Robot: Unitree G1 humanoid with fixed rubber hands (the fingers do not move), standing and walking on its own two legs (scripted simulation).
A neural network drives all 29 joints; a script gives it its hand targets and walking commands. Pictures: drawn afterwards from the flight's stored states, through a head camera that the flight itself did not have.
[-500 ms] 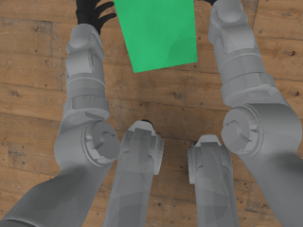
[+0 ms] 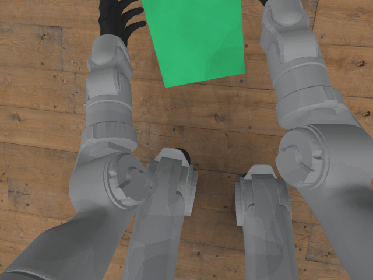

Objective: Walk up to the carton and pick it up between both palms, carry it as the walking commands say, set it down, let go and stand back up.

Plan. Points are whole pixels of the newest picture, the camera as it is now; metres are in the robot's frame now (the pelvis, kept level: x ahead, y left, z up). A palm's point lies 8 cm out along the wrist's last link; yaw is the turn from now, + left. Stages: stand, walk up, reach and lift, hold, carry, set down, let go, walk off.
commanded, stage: set down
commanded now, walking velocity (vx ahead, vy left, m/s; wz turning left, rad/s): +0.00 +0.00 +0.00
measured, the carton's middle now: (195, 18) +0.57 +0.11 -0.27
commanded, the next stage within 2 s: none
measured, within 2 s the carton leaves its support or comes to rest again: rests again in 1.22 s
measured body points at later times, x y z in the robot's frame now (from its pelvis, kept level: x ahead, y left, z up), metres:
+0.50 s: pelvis +0.01 -0.01 +0.00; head +0.37 +0.01 +0.25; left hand +0.51 +0.23 -0.17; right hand +0.59 -0.02 -0.16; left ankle +0.11 +0.13 -0.37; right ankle +0.07 -0.12 -0.37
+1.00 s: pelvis +0.00 +0.00 -0.01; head +0.37 +0.02 +0.24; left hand +0.50 +0.23 -0.20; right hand +0.58 -0.03 -0.19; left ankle +0.11 +0.13 -0.37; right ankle +0.07 -0.12 -0.37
